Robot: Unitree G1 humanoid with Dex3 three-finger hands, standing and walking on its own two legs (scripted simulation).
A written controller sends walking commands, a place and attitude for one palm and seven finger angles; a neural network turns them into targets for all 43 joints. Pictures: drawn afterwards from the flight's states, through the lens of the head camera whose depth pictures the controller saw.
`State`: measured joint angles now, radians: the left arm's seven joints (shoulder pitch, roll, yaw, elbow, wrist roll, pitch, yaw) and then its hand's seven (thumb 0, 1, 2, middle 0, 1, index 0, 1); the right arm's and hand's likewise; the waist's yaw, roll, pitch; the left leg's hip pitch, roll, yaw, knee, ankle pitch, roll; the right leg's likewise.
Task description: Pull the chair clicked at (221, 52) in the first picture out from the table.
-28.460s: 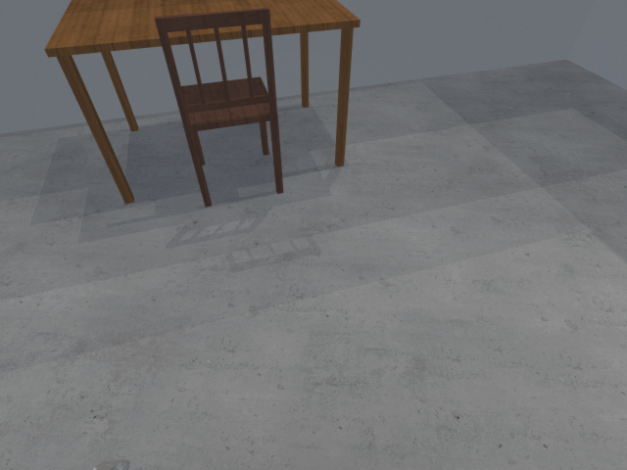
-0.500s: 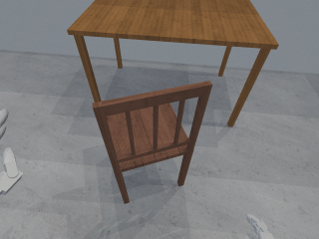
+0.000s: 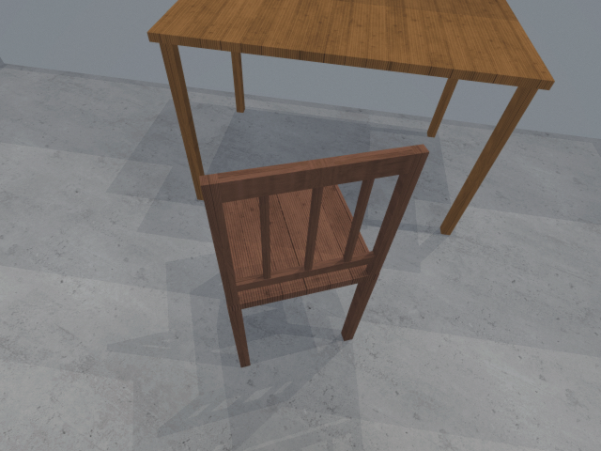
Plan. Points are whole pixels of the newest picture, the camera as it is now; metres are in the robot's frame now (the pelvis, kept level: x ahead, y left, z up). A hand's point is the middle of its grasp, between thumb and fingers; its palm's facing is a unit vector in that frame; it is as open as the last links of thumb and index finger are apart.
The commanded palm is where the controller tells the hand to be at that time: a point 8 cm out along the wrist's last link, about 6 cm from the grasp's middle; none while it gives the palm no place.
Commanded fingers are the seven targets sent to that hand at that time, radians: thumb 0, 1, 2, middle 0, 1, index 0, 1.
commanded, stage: let the arm hang, fingers relaxed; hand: left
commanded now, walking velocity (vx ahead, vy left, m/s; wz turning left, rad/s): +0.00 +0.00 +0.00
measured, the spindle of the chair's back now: (312, 231) +0.53 +0.01 -0.11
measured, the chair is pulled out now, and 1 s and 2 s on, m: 0.51 0.51 0.51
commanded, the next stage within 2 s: look to check the result in 0.68 s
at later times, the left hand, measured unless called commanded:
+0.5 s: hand out of the picture +0.04 +0.16 -0.17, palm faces -0.02 -0.98 -0.22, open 7.2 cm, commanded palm none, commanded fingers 0.00 0.90 0.90 -0.20 -0.30 -0.20 -0.30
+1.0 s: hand out of the picture +0.03 +0.15 -0.17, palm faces -0.02 -0.98 -0.20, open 7.3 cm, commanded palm none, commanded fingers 0.00 0.90 0.90 -0.20 -0.30 -0.20 -0.30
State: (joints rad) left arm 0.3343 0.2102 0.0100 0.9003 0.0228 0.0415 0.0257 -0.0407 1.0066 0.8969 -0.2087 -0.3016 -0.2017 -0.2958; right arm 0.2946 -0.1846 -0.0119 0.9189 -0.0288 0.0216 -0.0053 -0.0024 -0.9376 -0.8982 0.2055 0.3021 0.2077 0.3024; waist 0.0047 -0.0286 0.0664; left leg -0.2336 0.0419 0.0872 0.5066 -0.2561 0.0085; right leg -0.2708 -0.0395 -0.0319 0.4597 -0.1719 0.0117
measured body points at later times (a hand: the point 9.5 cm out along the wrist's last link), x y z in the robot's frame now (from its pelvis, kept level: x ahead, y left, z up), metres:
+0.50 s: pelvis +0.02 -0.01 +0.00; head +0.04 -0.02 +0.45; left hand +0.04 +0.21 -0.15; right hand -0.01 -0.21 -0.16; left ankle +0.01 +0.11 -0.74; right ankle +0.05 -0.14 -0.74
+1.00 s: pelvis +0.02 -0.02 +0.00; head +0.04 -0.02 +0.45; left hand +0.03 +0.21 -0.15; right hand -0.01 -0.22 -0.16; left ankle +0.01 +0.11 -0.74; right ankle +0.05 -0.14 -0.74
